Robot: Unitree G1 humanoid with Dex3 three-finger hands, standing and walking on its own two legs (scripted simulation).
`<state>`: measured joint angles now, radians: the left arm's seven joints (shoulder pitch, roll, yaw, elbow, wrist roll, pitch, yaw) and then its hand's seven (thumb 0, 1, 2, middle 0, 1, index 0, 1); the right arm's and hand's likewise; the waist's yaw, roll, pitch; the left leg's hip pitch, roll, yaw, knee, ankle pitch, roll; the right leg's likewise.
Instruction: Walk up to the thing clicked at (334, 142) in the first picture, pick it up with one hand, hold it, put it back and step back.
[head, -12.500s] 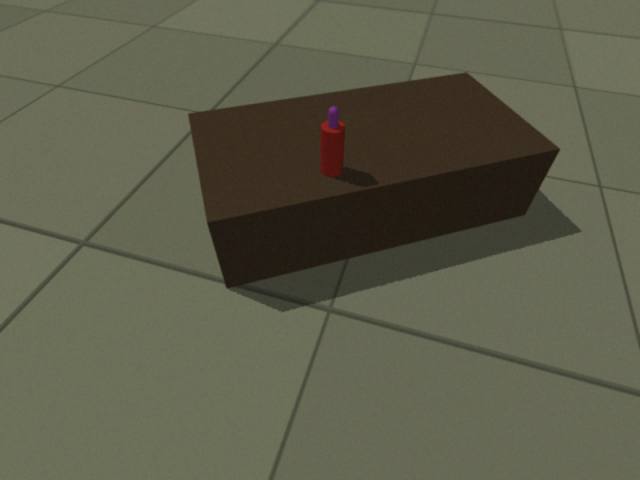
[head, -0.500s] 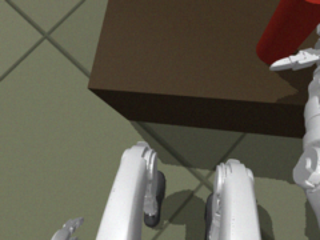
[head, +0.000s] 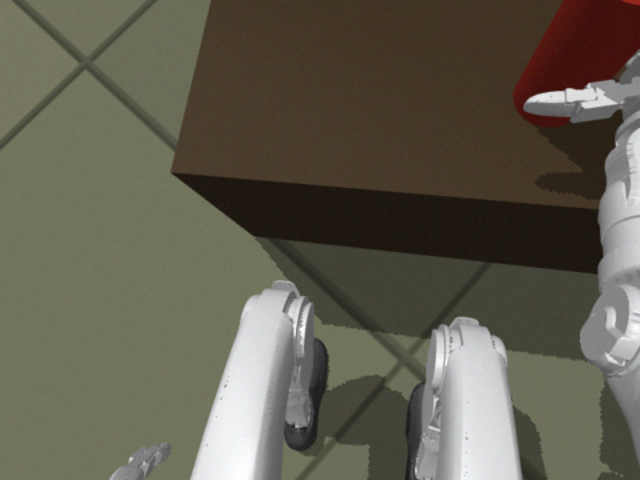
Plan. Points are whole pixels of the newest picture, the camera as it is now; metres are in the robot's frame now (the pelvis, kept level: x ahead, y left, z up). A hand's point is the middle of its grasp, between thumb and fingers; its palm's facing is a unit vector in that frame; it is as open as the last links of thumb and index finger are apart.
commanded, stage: close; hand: right
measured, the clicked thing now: (605, 18) +0.59 -0.17 +0.05
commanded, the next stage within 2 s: settle in 0.30 s
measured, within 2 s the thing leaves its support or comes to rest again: leaves its support in 0.92 s
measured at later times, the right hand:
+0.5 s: hand (598, 51) +0.57 -0.18 +0.02, palm faces +0.12 +0.99 -0.03, open 10.8 cm
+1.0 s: hand (594, 69) +0.55 -0.17 +0.04, palm faces +0.12 +0.99 -0.05, open 11.1 cm
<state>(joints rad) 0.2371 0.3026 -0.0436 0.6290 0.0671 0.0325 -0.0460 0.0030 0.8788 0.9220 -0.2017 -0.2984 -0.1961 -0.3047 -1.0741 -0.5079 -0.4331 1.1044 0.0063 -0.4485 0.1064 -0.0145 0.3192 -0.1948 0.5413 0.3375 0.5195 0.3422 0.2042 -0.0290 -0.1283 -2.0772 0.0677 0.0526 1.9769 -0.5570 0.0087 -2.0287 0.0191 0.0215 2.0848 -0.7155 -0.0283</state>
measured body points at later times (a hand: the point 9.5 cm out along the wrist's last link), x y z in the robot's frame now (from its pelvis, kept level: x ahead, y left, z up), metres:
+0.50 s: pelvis +0.01 +0.00 +0.01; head +0.24 -0.03 +0.39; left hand +0.04 +0.28 -0.11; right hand +0.56 -0.23 +0.03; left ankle +0.12 +0.13 -0.40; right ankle +0.07 -0.11 -0.40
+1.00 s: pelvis +0.02 -0.01 +0.07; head +0.24 -0.03 +0.46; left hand +0.07 +0.29 -0.05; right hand +0.53 -0.22 +0.04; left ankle +0.12 +0.13 -0.40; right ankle +0.07 -0.11 -0.40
